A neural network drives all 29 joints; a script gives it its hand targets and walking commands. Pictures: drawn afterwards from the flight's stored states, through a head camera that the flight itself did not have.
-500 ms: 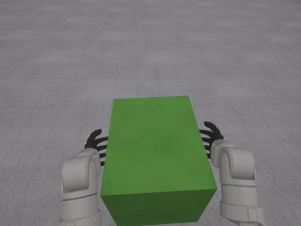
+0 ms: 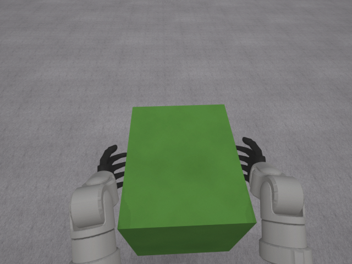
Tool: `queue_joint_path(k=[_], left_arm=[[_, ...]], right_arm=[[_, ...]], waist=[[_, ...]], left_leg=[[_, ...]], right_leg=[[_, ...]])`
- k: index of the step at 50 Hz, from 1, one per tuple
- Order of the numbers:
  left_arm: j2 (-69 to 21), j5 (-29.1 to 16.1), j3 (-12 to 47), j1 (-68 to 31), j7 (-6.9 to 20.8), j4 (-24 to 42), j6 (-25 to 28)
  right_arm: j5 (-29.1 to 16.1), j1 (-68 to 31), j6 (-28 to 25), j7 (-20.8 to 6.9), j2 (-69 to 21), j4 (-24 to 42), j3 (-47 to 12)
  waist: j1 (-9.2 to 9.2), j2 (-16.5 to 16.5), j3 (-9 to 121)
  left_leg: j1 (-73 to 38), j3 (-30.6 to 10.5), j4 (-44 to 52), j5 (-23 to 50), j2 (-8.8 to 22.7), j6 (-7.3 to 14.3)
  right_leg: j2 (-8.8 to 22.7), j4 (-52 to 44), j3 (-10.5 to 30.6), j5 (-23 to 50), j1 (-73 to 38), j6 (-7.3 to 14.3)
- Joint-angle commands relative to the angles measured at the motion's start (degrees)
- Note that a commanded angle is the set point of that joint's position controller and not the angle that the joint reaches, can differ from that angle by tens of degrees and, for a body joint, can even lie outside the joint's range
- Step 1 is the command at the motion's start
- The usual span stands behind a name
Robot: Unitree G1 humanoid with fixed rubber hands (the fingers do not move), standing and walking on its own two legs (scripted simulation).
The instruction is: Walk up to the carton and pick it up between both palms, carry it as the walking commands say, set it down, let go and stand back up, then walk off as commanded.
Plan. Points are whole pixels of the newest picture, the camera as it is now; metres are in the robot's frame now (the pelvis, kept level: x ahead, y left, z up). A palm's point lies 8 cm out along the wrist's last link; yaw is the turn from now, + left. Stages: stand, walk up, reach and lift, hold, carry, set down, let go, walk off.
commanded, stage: carry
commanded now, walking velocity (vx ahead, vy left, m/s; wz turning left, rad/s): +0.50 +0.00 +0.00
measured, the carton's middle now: (181, 179) +0.31 +0.01 +0.01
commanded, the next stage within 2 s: none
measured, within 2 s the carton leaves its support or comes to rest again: neither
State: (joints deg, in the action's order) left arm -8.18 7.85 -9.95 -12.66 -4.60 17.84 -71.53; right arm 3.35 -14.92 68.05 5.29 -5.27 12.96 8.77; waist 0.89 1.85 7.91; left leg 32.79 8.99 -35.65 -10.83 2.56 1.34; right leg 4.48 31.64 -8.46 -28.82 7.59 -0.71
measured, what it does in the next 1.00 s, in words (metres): walks ahead: right foot, then left foot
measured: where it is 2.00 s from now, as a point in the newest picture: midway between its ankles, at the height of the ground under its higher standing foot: (157, 138)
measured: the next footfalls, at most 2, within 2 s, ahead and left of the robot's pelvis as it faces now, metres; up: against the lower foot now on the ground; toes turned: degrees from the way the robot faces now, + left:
right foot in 0.32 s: +0.31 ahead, -0.09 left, +0.00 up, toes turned -10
left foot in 0.60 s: +0.54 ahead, +0.14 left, +0.00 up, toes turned +7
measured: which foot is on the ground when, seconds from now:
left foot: down 0.00-0.34, up 0.36-0.58, down 0.60-1.00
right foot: down 0.00-0.02, up 0.04-0.30, down 0.32-0.62, up 0.64-0.94, down 0.96-1.00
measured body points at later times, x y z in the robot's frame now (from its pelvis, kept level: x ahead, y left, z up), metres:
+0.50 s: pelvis +0.35 +0.03 +0.01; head +0.37 +0.05 +0.46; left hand +0.64 +0.20 +0.08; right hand +0.65 -0.12 +0.09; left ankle +0.29 +0.11 -0.66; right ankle +0.27 -0.08 -0.72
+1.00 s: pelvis +0.72 +0.08 +0.00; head +0.72 +0.10 +0.45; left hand +1.01 +0.24 +0.07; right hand +1.00 -0.08 +0.08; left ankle +0.51 +0.14 -0.70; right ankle +0.75 -0.02 -0.72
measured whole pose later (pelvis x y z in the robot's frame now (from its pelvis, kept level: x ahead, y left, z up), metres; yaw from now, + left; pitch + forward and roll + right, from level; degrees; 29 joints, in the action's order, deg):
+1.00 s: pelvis +0.72 +0.08 +0.00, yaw -3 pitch +4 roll -4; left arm -8.0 7.6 -9.4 -11.2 -4.2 19.3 -70.3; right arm 3.3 -13.2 67.2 5.4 -6.3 14.8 8.8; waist -0.1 -2.9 4.5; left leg 3.3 9.0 -38.7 -30.2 3.3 2.2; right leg -1.4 35.1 -11.2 -13.3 25.3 1.7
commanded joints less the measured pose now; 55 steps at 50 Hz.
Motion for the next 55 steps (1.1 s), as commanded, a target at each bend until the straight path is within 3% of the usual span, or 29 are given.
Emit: queue_joint_path(k=[1,2,3,5,7,9,10,15,16,17,18,19,21,23,26,29,30,31,32,34,37,44,47,48,49,50,51,53,55], left_arm=[[-49.6,-26.1,44.6,-32.2,14.1,11.0,1.9],[-48.8,-25.6,42.7,-30.9,14.5,8.1,1.5],[-49.5,-24.9,42.1,-27.7,14.4,6.4,1.8],[-50.3,-25.6,41.8,-28.7,14.6,7.0,2.8],[-50.8,-25.2,41.8,-26.0,14.2,6.8,3.5],[-51.4,-26.2,43.7,-29.6,13.9,8.8,3.7],[-51.2,-26.4,43.6,-31.0,13.9,9.3,3.9],[-51.2,-26.5,44.3,-30.3,13.3,11.4,3.2],[-51.1,-25.9,43.4,-27.6,13.2,9.2,3.0],[-50.9,-25.4,42.7,-25.4,13.4,7.5,2.5],[-51.1,-25.4,43.3,-26.3,13.5,6.5,2.8],[-51.7,-25.5,43.3,-26.8,13.5,5.3,2.5],[-52.3,-25.2,43.5,-27.4,13.6,6.5,2.5],[-52.8,-25.1,43.1,-26.9,13.7,5.7,2.5],[-51.4,-25.5,43.4,-27.3,13.6,8.5,3.3],[-49.7,-25.3,43.8,-28.2,13.4,12.0,3.5],[-49.6,-24.7,43.4,-28.7,13.6,10.3,3.0],[-49.7,-25.2,44.4,-29.4,13.8,11.0,2.7],[-48.8,-24.9,43.0,-29.3,13.9,10.1,2.3],[-50.8,-25.8,42.2,-27.0,14.8,7.3,3.2],[-51.5,-26.0,42.3,-27.2,14.1,8.2,4.0],[-51.3,-26.6,45.4,-31.6,12.9,13.4,4.3],[-52.0,-25.9,44.7,-27.9,13.0,10.1,2.9],[-51.1,-24.8,43.6,-24.9,13.1,7.4,2.2],[-51.3,-25.1,44.0,-24.8,12.9,8.2,2.5],[-50.0,-24.5,43.4,-24.9,12.9,7.2,2.6],[-50.3,-25.6,45.1,-26.4,12.9,8.7,2.8],[-52.2,-24.4,45.1,-25.9,13.2,6.6,2.3],[-53.3,-25.3,44.7,-26.1,13.5,8.1,3.1]], right_arm=[[-21.6,-26.6,-0.4,-14.1,-54.7,11.8,-41.0],[-21.7,-25.5,0.1,-14.2,-55.5,9.0,-41.1],[-21.8,-25.0,0.4,-14.6,-56.0,10.5,-41.0],[-21.4,-25.6,0.0,-14.8,-56.8,11.3,-41.1],[-22.3,-25.7,-0.7,-14.8,-57.6,12.1,-42.3],[-21.8,-26.7,-0.8,-15.0,-55.7,12.7,-40.9],[-22.5,-28.5,-0.7,-15.2,-56.2,13.8,-41.9],[-22.7,-25.8,0.3,-15.6,-54.5,13.7,-42.0],[-22.9,-27.7,0.6,-15.5,-53.4,14.7,-42.2],[-22.9,-27.9,1.0,-15.0,-53.7,14.3,-42.9],[-23.9,-31.4,0.9,-14.9,-53.6,17.4,-44.0],[-23.3,-29.5,1.1,-14.9,-53.7,14.6,-43.7],[-23.7,-27.7,0.6,-15.2,-55.7,12.9,-42.4],[-22.3,-27.6,0.4,-15.3,-56.2,11.2,-42.0],[-21.8,-27.9,-0.5,-14.3,-55.5,14.1,-42.7],[-23.2,-26.5,-0.7,-14.3,-56.7,15.5,-43.5],[-22.6,-26.5,-0.4,-14.4,-56.2,13.8,-42.7],[-21.8,-26.0,-0.7,-14.2,-54.1,12.0,-41.2],[-22.5,-25.6,-0.3,-14.4,-54.9,12.0,-41.4],[-21.9,-26.4,-0.2,-14.6,-56.4,13.9,-42.9],[-22.9,-25.5,-0.9,-14.9,-57.1,13.6,-42.4],[-23.7,-28.1,-0.8,-16.0,-54.6,15.5,-41.7],[-23.5,-26.9,0.6,-15.9,-53.0,15.9,-41.2],[-22.8,-25.3,1.4,-15.8,-51.7,13.6,-41.0],[-23.5,-28.1,1.0,-15.8,-52.3,16.1,-42.2],[-24.0,-29.3,1.7,-15.6,-52.2,16.3,-42.8],[-23.3,-27.4,1.3,-15.6,-52.1,15.3,-42.9],[-24.0,-27.7,0.7,-15.9,-54.8,13.9,-42.0],[-23.0,-26.1,0.0,-16.0,-56.2,12.8,-42.0]], waist=[[-3.64,-15.3,26.7],[-3.25,-20.4,22.0],[-2.89,-16.2,20.9],[-2.59,-6.6,19.2],[-2.01,-7.3,16.3],[-2.02,-13.2,14.5],[-2.0,-10.5,11.2],[-1.51,-11.0,14.1],[0.32,-7.7,19.8],[2.0,2.3,27.3],[1.54,15.7,28.9],[1.43,15.5,25.6],[1.6,2.9,19.7],[1.28,0.6,15.7],[0.26,7.7,15.8],[-2.02,3.7,20.6],[-3.49,-0.3,23.4],[-3.51,-19.1,27.8],[-2.74,-22.8,21.9],[-2.89,-4.9,19.6],[-2.29,-7.7,16.5],[-2.33,-12.5,9.4],[-1.78,-14.9,12.2],[-0.05,-11.9,16.2],[2.0,-8.1,24.1],[3.35,8.8,30.0],[2.02,15.6,29.0],[1.77,1.8,23.0],[1.35,1.0,17.2]], left_leg=[[-48.0,-21.0,12.1,4.4,12.7,9.0],[-56.5,-37.6,15.0,16.5,21.0,16.6],[-56.7,-35.3,13.5,24.4,21.7,15.0],[-51.4,-28.6,14.6,22.6,21.2,12.1],[-44.7,-20.2,16.7,21.0,18.3,9.6],[-42.5,-14.3,18.1,20.1,15.8,7.8],[-39.7,-12.0,18.7,20.4,14.8,7.2],[-38.8,-3.4,6.1,43.3,11.0,2.8],[-31.5,0.8,-4.3,43.7,8.7,-0.7],[-17.0,1.1,-21.4,28.9,5.5,-3.2],[3.9,-0.3,-35.7,-6.8,-3.2,-4.1],[15.8,-4.7,-43.3,-21.7,-4.4,-2.8],[25.1,-10.5,-36.8,-20.9,0.7,-0.9],[21.6,-10.9,-19.5,-20.8,4.2,-0.6],[6.9,-2.6,-1.3,-7.1,0.7,-1.2],[-24.7,6.2,13.8,7.8,-4.7,-0.1],[-39.5,1.3,10.0,3.8,0.0,2.0],[-50.8,-29.2,12.7,14.2,16.6,9.9],[-56.9,-38.7,15.0,22.7,20.1,13.3],[-52.8,-31.4,12.7,27.9,20.1,12.4],[-49.2,-20.6,14.9,30.8,16.9,8.7],[-46.0,-6.4,15.2,44.8,10.4,4.3],[-45.6,-2.2,6.7,65.8,9.5,2.1],[-39.7,1.1,-2.4,63.7,9.9,0.1],[-27.4,1.8,-16.0,49.9,7.2,-2.8],[-3.2,-0.1,-39.3,23.3,0.1,-6.2],[10.7,-4.4,-50.1,-20.4,-6.6,-5.4],[19.8,-11.8,-46.1,-18.3,-0.7,-1.8],[20.9,-13.5,-27.1,-20.3,3.9,-0.4]], right_leg=[[-1.1,32.4,-3.3,32.0,20.3,-3.1],[-7.8,42.9,0.6,-0.3,38.3,-2.1],[-3.5,45.2,5.5,-2.3,42.1,0.0],[0.0,38.7,7.2,1.1,40.7,-0.3],[0.4,25.7,6.1,3.1,34.1,-0.5],[-1.3,17.4,2.9,4.8,30.8,-0.4],[-1.5,13.7,1.2,6.2,29.0,-0.4],[-7.6,-6.3,-5.0,18.7,11.4,1.7],[-5.1,-10.1,-1.6,26.0,-5.4,4.2],[5.0,-8.9,12.4,33.2,-25.2,7.8],[17.6,-5.8,30.9,59.0,-38.8,15.4],[19.6,-4.8,33.4,67.2,-43.2,19.0],[18.8,-6.0,29.2,62.0,-42.5,15.4],[17.4,-9.5,22.5,51.7,-33.4,10.9],[12.5,-10.3,9.8,50.9,-24.1,7.4],[6.4,4.5,-3.0,52.5,-7.9,1.9],[4.9,14.7,-2.9,40.9,5.9,0.0],[-3.0,34.9,-3.3,21.0,21.9,-4.2],[-6.0,41.3,2.7,-2.3,37.1,-1.9],[-0.7,42.1,7.1,-1.3,39.9,-0.4],[0.0,28.1,5.6,4.9,35.6,-0.8],[-4.7,5.9,-2.6,15.4,27.1,0.9],[-9.4,-3.0,-6.4,19.6,15.6,2.3],[-8.6,-8.1,-5.1,27.2,1.4,4.2],[-2.6,-7.1,1.5,37.4,-18.8,7.2],[14.5,-1.1,25.4,54.0,-39.6,18.4],[19.8,-3.3,34.9,71.3,-45.4,21.5],[18.6,-4.5,29.0,65.5,-41.1,17.1],[17.1,-8.4,24.8,48.8,-33.6,11.8]])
